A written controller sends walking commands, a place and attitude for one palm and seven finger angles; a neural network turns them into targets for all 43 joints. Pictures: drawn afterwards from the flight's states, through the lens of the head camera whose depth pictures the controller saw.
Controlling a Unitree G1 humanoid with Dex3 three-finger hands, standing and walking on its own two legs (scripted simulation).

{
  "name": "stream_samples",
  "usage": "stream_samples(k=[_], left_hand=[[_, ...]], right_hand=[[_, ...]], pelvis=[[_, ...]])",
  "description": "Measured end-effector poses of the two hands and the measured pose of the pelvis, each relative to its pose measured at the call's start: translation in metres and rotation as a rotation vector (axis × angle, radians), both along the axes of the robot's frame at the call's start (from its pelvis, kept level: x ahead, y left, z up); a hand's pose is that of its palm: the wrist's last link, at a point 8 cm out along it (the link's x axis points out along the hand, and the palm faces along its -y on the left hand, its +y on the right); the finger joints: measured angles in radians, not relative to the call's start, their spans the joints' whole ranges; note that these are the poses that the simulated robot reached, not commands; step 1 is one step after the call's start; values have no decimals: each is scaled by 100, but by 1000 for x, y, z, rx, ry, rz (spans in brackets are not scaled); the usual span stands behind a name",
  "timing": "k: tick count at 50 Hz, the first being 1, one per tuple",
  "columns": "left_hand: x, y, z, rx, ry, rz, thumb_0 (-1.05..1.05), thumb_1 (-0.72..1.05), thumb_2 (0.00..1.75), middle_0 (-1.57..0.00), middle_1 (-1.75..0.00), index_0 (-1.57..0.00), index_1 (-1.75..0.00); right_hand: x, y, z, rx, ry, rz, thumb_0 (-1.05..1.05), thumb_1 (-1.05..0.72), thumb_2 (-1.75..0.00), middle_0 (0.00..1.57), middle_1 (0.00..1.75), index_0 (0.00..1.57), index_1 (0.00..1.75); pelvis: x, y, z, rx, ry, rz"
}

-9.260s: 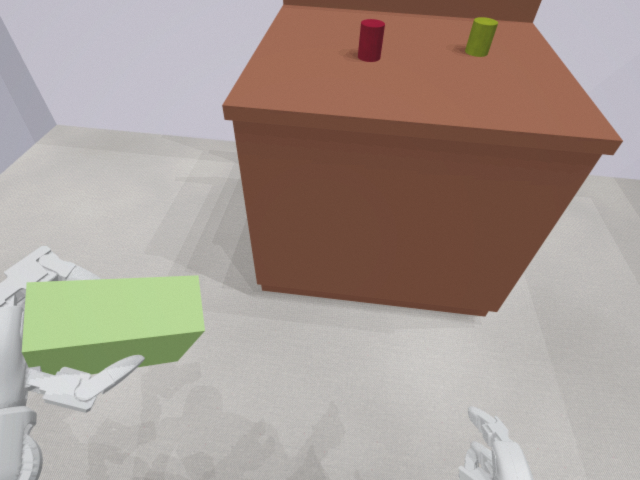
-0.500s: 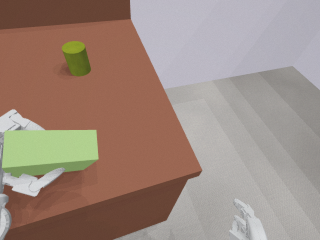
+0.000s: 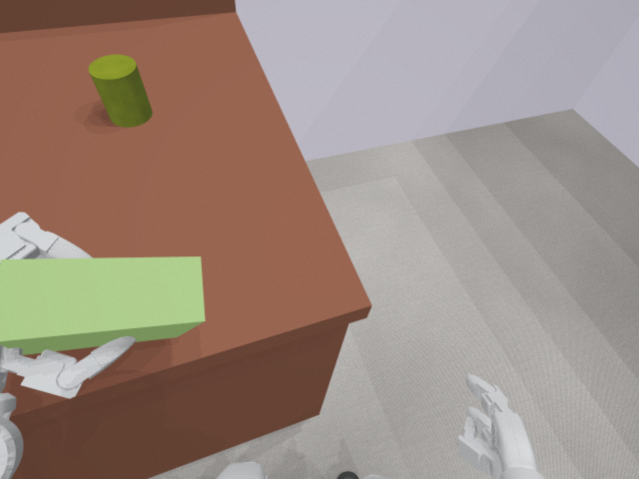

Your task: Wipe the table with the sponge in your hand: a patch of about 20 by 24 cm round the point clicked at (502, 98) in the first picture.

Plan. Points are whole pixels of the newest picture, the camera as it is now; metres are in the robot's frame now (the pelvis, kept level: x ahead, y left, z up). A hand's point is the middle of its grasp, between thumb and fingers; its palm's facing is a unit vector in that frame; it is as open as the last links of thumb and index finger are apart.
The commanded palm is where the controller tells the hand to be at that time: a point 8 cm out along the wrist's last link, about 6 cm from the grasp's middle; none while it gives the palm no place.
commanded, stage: shuffle to correct the standing spot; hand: left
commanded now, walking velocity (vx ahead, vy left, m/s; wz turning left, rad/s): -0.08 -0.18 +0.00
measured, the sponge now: (137, 305) +0.23 +0.20 +0.14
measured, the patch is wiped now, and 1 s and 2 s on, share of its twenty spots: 0.00 0.00 0.00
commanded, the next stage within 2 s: come to a stop and stand still in 0.46 s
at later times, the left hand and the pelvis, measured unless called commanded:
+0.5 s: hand (99, 293) +0.23 +0.22 +0.17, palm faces +0.33 -0.83 -0.44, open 9.7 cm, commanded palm +0.16 +0.26 +0.18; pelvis +0.00 -0.03 +0.00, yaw +0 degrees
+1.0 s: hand (42, 339) +0.19 +0.26 +0.16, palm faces +0.34 -0.86 -0.38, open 9.7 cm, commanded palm +0.13 +0.30 +0.18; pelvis -0.02 +0.02 +0.00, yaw +1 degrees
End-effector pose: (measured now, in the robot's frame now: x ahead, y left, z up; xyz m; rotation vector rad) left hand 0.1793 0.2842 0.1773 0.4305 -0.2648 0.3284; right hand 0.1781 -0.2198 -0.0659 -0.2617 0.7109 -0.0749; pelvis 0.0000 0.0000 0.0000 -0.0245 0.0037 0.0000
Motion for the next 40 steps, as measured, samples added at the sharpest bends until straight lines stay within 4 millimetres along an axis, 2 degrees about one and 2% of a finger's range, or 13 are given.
stream_samples(k=[5, 10, 17, 26, 29, 33, 34, 35, 37, 38, 40], left_hand=[[7, 0, 3, 28, 14, -5, 0, -46, 101, -79, -134, -79, -134], [9, -9, 5, 91, 27, -21, 0, -46, 101, -79, -134, -79, -134], [7, -28, 3, 45, 9, -60, 0, -46, 101, -79, -134, -79, -134], [11, -25, 14, 111, -17, -48, 0, -46, 101, -79, -134, -79, -134], [7, -30, 13, 112, -20, -50, 0, -46, 101, -79, -134, -79, -134], [-3, -34, 8, 61, -9, -51, 0, -46, 101, -79, -134, -79, -134], [-6, -33, 6, 51, -2, -44, 0, -46, 101, -79, -134, -79, -134], [-5, -28, 14, 105, -19, -54, 0, -46, 101, -79, -134, -79, -134], [-1, -3, 39, 235, -134, -38, 0, -46, 101, -79, -134, -79, -134], [1, 13, 45, 233, -173, -1, 0, -46, 101, -79, -134, -79, -134], [1, 37, 46, 175, -199, 72, 0, -46, 101, -79, -134, -79, -134]], right_hand=[[-26, -18, -2, -19, 47, -72, 2, -90, -90, 20, 30, 20, 30], [-35, -30, -10, 0, 52, -89, 2, -90, -90, 20, 30, 20, 30], [-31, -39, -12, -13, 42, -83, 2, -90, -90, 20, 30, 20, 30], [-11, -33, -5, 3, -3, -60, 2, -90, -90, 20, 30, 20, 30], [-6, -32, -7, 21, -20, -35, 2, -90, -90, 20, 30, 20, 30], [-9, -31, -5, 15, 1, -29, 2, -90, -90, 20, 30, 20, 30], [-11, -30, -4, 9, 11, -27, 2, -90, -90, 20, 30, 20, 30], [-15, -27, -6, 27, 22, -55, 2, -90, -90, 20, 30, 20, 30], [-22, -19, -10, -8, 85, -4, 1, -90, -90, 20, 30, 20, 30], [-24, -15, -10, -9, 88, 21, 1, -90, -90, 20, 30, 20, 30], [-25, -7, -9, 6, 53, 42, 2, -90, -90, 20, 30, 20, 30]], pelvis=[[-2, -3, 3, 6, 6, 6], [-1, -13, -2, 15, -7, 8], [3, -19, -4, 6, -1, 0], [2, -27, -2, 17, 4, 2], [-2, -30, -4, 8, 6, 4], [-6, -28, -2, 18, 21, 14], [-7, -26, 0, 23, 25, 16], [-7, -25, 3, 17, 26, 13], [-8, -25, 6, 15, 34, 31], [-9, -22, 6, 11, 36, 33], [-13, -12, 3, 3, 32, 36]])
